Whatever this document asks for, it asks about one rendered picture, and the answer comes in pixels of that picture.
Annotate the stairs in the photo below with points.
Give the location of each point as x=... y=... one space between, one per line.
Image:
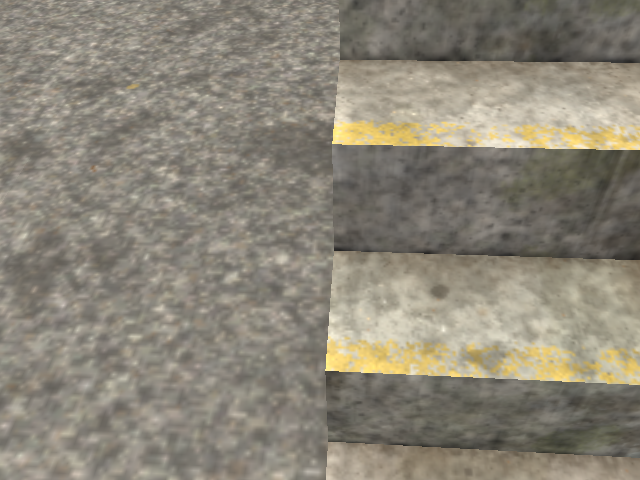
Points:
x=484 y=315

